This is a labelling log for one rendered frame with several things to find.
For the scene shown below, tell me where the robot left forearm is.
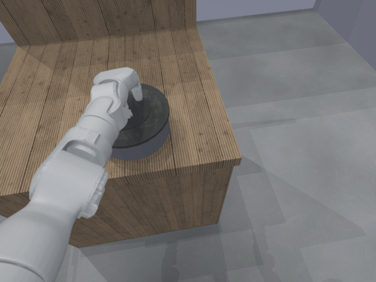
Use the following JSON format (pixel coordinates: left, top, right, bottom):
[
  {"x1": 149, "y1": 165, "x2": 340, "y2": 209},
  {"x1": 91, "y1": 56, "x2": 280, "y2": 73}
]
[{"x1": 29, "y1": 77, "x2": 128, "y2": 200}]

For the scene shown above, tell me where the table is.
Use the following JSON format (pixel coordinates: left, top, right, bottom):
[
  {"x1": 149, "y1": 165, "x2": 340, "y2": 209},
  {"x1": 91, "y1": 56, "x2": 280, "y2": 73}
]
[{"x1": 0, "y1": 0, "x2": 242, "y2": 248}]

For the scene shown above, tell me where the pot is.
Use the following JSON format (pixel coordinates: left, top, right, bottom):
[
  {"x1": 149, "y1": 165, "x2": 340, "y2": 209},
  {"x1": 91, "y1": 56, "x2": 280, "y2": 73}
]
[{"x1": 111, "y1": 120, "x2": 170, "y2": 161}]

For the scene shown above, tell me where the robot left hand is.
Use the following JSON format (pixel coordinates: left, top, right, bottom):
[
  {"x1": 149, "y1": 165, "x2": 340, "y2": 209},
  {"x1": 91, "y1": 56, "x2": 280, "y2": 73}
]
[{"x1": 93, "y1": 67, "x2": 143, "y2": 119}]

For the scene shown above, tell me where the knob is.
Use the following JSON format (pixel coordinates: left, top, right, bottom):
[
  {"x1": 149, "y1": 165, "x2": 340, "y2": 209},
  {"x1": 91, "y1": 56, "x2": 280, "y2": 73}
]
[{"x1": 127, "y1": 98, "x2": 134, "y2": 113}]

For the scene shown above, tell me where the lid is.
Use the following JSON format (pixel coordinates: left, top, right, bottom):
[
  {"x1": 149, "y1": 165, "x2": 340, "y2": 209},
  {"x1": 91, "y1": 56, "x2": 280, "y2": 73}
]
[{"x1": 112, "y1": 83, "x2": 170, "y2": 149}]

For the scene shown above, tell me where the robot left upper arm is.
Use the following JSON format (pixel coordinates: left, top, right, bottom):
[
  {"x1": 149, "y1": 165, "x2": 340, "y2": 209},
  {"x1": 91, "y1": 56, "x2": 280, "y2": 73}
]
[{"x1": 0, "y1": 150, "x2": 109, "y2": 282}]

